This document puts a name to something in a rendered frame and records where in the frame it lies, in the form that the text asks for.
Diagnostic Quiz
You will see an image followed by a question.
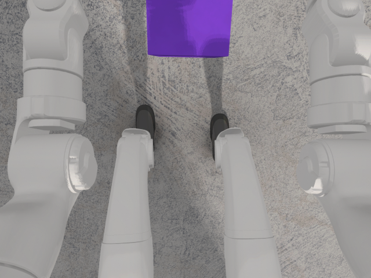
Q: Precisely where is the right robot foot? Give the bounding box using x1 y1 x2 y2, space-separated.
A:
210 114 229 161

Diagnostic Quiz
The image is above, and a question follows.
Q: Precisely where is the robot right upper arm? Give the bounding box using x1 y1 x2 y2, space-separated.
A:
296 138 371 278

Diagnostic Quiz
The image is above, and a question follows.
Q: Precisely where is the right robot shin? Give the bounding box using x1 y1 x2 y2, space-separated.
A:
216 127 251 150

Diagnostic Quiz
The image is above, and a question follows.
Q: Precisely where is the robot left forearm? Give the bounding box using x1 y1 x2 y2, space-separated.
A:
8 0 89 185

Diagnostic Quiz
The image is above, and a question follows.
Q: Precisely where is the robot right forearm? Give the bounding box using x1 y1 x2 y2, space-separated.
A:
301 0 371 140

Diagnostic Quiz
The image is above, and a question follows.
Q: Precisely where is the carton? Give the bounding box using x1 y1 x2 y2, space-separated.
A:
146 0 233 58

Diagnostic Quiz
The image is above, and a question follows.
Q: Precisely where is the robot left upper arm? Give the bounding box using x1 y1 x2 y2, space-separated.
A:
0 133 97 278

